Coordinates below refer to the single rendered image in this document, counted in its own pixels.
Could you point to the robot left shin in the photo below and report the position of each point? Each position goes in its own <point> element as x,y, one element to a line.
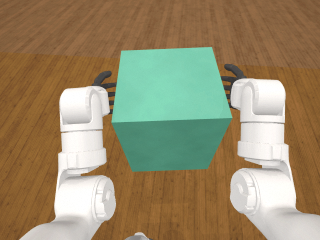
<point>140,233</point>

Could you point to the robot right hand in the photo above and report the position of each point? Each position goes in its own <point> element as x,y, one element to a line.
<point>239,75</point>

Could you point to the robot left forearm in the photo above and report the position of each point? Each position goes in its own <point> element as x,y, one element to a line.
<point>81,121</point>

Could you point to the robot right forearm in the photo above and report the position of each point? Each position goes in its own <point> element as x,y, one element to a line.
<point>261,103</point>

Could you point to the robot right upper arm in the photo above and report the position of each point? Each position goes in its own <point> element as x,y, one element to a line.
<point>267,197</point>

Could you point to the robot left upper arm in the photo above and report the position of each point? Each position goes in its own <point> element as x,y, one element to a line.
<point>82,204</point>

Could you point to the robot left hand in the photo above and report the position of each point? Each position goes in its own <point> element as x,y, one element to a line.
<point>97,82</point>

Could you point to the carton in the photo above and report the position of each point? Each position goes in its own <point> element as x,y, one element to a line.
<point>170,108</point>

